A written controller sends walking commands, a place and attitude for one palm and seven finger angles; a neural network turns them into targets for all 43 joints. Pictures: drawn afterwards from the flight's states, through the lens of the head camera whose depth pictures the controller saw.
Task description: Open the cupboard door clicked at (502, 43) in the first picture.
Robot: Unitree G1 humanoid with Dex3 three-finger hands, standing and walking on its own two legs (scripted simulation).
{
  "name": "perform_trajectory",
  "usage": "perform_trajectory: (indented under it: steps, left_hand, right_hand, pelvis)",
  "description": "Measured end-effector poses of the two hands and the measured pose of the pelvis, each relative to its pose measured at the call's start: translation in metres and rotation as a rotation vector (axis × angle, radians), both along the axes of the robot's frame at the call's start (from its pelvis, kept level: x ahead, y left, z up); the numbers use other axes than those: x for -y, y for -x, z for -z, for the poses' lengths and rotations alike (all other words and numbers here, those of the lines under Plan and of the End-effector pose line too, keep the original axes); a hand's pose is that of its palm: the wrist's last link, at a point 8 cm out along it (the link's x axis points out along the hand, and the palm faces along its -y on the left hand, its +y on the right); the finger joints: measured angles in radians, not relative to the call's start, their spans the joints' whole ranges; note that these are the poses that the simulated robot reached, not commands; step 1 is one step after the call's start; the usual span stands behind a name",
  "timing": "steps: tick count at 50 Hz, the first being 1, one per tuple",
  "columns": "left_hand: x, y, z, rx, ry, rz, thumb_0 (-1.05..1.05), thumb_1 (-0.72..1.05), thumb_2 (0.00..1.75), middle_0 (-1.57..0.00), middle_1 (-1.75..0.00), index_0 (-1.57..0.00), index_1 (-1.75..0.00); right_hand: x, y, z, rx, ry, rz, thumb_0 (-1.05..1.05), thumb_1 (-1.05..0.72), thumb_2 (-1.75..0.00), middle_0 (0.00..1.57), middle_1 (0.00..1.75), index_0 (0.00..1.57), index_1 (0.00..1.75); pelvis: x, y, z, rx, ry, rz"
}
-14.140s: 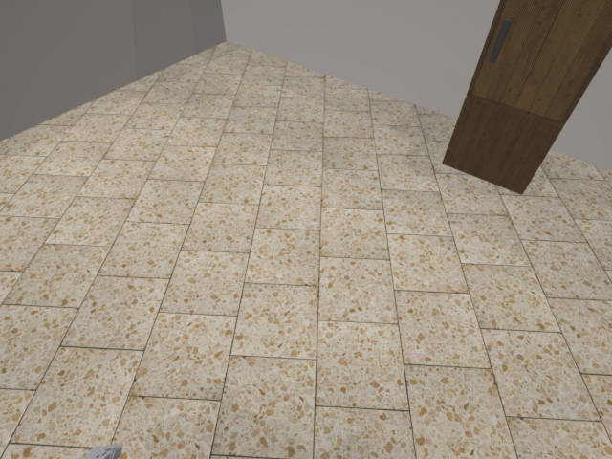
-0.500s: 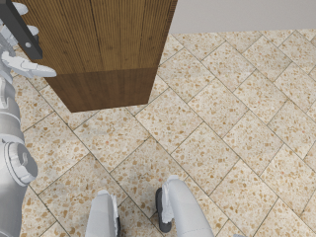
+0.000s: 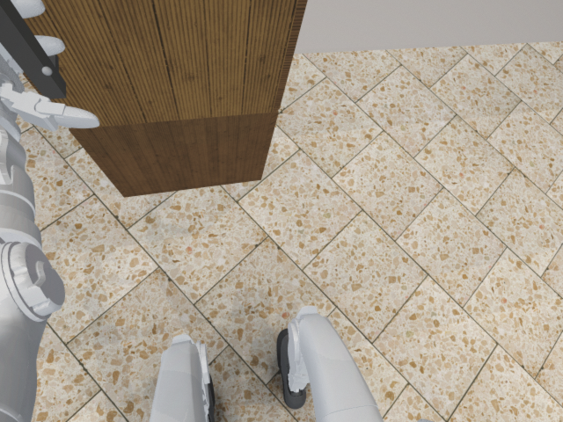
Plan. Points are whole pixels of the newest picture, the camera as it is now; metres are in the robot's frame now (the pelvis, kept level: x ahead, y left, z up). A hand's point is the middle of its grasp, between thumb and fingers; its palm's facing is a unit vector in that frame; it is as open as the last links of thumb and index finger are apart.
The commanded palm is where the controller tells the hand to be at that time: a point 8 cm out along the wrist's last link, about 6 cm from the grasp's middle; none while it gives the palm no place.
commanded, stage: close the thumb around the handle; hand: left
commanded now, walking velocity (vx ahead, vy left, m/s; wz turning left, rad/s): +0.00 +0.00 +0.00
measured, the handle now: (24, 32) +0.60 +0.25 +0.05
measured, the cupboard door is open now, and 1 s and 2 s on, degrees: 0 1 46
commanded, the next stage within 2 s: pull the door open along its arc in 0.70 s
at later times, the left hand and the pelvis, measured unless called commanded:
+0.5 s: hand (48, 69) +0.56 +0.22 +0.04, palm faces +0.07 -1.00 -0.04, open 7.6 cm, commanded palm +0.54 +0.25 +0.04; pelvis +0.01 +0.00 +0.00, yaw +0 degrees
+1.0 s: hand (51, 74) +0.55 +0.22 +0.04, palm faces +0.07 -1.00 -0.03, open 5.8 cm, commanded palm +0.50 +0.25 +0.04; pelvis +0.01 +0.00 +0.01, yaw -1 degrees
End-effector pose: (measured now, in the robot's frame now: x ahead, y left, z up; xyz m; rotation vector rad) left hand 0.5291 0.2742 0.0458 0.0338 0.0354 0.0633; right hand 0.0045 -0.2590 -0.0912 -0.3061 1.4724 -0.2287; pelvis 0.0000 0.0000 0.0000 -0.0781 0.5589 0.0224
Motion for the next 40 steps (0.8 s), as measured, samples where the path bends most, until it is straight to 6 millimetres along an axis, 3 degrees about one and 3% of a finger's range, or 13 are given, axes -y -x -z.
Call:
perform_trajectory:
  steps: [5, 10, 31, 40]
  left_hand:
    - [0.001, -0.004, 0.002, -0.004, 0.001, 0.004, -0.02, -0.47, 0.31, -0.3, -1.2, -0.3, -1.2]
    - [0.0, -0.005, 0.002, -0.002, 0.001, 0.001, -0.01, -0.33, 0.37, -0.31, -1.22, -0.31, -1.22]
    - [0.002, -0.005, 0.001, -0.013, -0.003, -0.002, 0.0, 0.7, 0.82, -0.38, -1.33, -0.38, -1.33]
    - [0.002, -0.006, 0.002, -0.005, 0.008, -0.001, 0.01, 0.7, 0.83, -0.38, -1.35, -0.37, -1.34]
  right_hand:
    - [0.001, 0.003, 0.0, -0.006, 0.006, 0.005, 0.01, -0.91, -0.9, 0.2, 0.3, 0.2, 0.3]
    - [0.0, 0.003, -0.001, -0.01, 0.004, 0.013, 0.01, -0.91, -0.9, 0.2, 0.3, 0.2, 0.3]
    - [-0.001, -0.008, -0.002, 0.002, -0.003, -0.007, 0.0, -0.91, -0.9, 0.2, 0.3, 0.2, 0.3]
    - [0.0, -0.008, -0.001, 0.011, -0.002, 0.005, 0.0, -0.91, -0.9, 0.2, 0.3, 0.2, 0.3]
  pelvis:
    - [0.0, 0.0, 0.001, -0.004, 0.002, 0.002]
    - [0.0, -0.001, 0.0, -0.006, 0.001, 0.006]
    - [0.0, -0.006, -0.002, -0.004, 0.002, -0.002]
    - [0.0, -0.005, -0.001, -0.003, 0.002, 0.004]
